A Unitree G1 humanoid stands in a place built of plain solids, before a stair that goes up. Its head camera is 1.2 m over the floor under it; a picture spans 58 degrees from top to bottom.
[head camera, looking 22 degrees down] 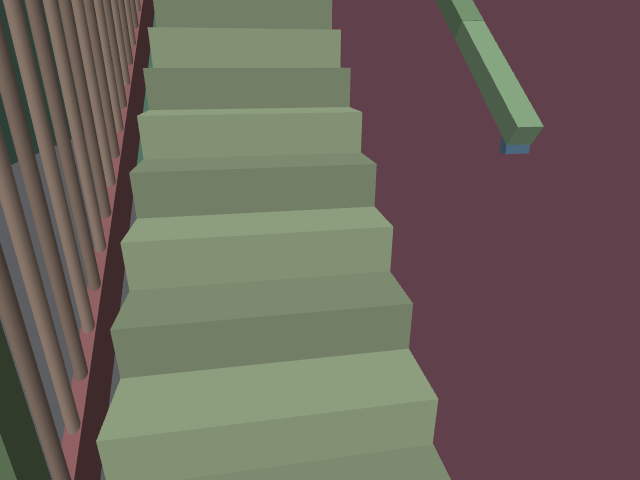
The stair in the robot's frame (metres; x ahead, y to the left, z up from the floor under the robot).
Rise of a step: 0.17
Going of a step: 0.23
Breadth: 0.90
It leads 9 degrees to the left of straight ahead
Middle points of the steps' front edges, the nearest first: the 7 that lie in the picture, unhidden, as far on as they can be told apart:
0.88 0.11 0.34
1.11 0.15 0.51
1.34 0.19 0.68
1.57 0.23 0.85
1.80 0.26 1.02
2.03 0.30 1.19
2.26 0.34 1.36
